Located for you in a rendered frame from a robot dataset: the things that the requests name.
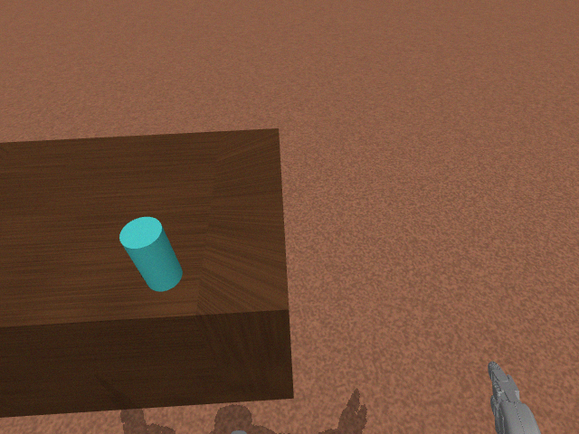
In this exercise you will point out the can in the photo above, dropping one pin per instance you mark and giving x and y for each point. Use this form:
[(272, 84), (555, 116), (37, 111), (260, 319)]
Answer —
[(145, 241)]

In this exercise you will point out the right robot hand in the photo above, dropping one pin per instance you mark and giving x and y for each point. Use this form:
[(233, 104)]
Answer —
[(511, 415)]

